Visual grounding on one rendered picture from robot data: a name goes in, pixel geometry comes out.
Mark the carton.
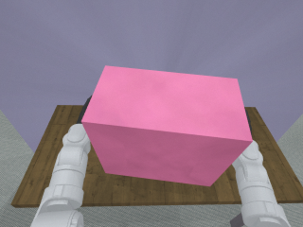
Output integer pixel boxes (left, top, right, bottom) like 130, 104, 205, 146
81, 65, 253, 186

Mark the robot right hand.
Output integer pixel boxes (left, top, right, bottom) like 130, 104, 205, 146
244, 107, 253, 138

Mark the robot left hand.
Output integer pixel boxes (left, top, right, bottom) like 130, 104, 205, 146
76, 96, 92, 124

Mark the left robot upper arm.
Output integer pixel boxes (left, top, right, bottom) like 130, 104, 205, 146
32, 210, 84, 227

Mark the robot right forearm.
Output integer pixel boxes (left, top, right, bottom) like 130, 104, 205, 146
232, 140, 291, 227

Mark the table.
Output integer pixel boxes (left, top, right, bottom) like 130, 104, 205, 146
10, 105, 303, 227

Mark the robot left forearm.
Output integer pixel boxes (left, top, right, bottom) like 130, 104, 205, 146
30, 123, 91, 227

